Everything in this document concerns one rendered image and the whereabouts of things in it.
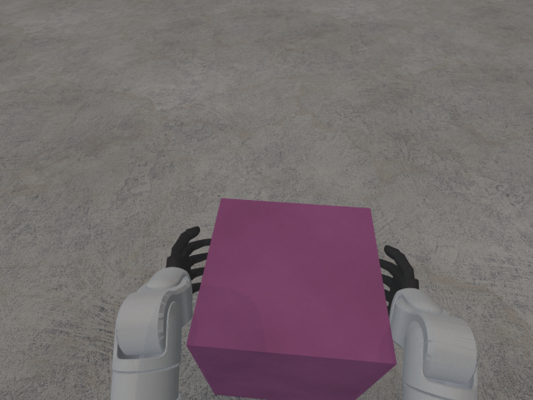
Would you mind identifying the robot left hand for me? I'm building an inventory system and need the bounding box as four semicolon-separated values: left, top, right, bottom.
166;226;212;294

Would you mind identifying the robot right hand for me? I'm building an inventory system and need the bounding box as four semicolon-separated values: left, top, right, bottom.
379;245;419;316

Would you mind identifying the robot right forearm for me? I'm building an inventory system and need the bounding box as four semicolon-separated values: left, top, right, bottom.
389;288;478;400

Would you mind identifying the carton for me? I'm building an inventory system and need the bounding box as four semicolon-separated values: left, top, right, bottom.
187;198;396;400

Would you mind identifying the robot left forearm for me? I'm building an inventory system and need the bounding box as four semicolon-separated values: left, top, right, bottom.
110;267;193;400

